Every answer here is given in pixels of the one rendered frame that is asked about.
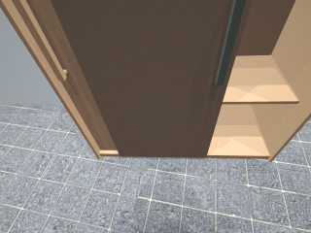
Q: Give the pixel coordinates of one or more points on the wardrobe door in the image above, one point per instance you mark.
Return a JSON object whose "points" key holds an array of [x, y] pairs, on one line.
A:
{"points": [[151, 67], [75, 83]]}

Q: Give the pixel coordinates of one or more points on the handle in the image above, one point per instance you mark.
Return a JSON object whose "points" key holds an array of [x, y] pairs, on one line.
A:
{"points": [[235, 16], [38, 35]]}

